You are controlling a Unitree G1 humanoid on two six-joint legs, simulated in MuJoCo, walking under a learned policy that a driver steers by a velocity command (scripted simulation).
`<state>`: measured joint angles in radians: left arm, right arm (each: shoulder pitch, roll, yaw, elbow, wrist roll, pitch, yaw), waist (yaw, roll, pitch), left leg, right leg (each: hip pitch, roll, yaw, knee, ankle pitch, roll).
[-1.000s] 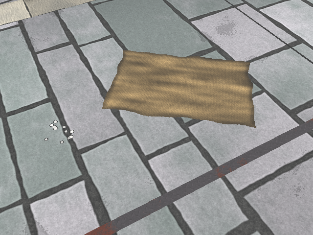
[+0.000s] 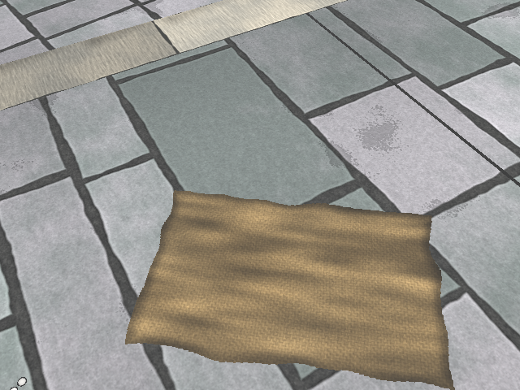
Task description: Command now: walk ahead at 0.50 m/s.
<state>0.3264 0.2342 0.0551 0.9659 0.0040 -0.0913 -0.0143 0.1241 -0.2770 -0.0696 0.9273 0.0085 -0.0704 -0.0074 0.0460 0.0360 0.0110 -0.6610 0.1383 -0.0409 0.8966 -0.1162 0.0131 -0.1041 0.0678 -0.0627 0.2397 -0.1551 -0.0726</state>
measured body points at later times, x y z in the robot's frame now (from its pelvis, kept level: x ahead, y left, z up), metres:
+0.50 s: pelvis +0.28 +0.08 +0.00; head +0.30 +0.10 +0.45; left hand +0.40 +0.37 -0.12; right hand +0.34 -0.18 -0.13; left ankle +0.29 +0.15 -0.75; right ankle +0.38 -0.10 -0.68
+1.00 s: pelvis +0.56 +0.07 +0.00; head +0.59 +0.08 +0.45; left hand +0.52 +0.36 -0.13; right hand +0.78 -0.15 -0.12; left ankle +0.53 +0.23 -0.67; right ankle +0.60 -0.03 -0.75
